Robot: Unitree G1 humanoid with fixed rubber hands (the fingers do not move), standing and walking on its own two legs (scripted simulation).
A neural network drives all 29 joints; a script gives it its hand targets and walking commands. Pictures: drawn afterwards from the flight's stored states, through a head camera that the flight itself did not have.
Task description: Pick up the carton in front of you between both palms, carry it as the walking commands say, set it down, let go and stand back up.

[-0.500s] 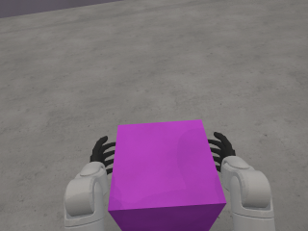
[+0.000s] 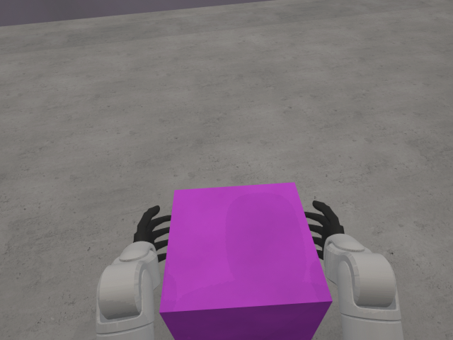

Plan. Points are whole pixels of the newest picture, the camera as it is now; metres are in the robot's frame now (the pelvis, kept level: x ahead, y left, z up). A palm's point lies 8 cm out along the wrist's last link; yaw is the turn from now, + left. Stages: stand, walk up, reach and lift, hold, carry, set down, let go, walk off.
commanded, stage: carry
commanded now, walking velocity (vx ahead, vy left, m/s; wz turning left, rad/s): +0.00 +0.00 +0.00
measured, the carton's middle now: (240, 274) +0.25 -0.01 -0.02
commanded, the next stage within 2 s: none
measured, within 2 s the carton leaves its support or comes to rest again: neither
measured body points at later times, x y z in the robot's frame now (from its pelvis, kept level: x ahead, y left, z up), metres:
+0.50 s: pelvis +0.26 -0.05 +0.00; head +0.28 -0.06 +0.45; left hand +0.54 +0.12 +0.08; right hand +0.55 -0.19 +0.06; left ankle +0.22 +0.09 -0.73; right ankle +0.35 -0.11 -0.74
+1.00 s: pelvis +0.33 -0.02 -0.01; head +0.31 -0.01 +0.44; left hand +0.60 +0.16 +0.07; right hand +0.62 -0.15 +0.07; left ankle +0.27 +0.10 -0.74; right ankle +0.35 -0.11 -0.74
